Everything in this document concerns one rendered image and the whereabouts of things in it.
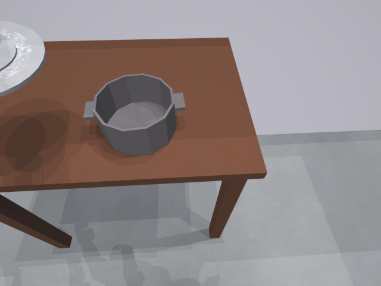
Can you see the table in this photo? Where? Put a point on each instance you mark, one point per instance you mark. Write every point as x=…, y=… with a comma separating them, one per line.
x=45, y=143

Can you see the pot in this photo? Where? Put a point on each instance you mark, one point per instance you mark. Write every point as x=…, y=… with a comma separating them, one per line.
x=136, y=113

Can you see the lid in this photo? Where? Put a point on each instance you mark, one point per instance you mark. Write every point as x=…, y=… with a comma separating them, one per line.
x=22, y=56

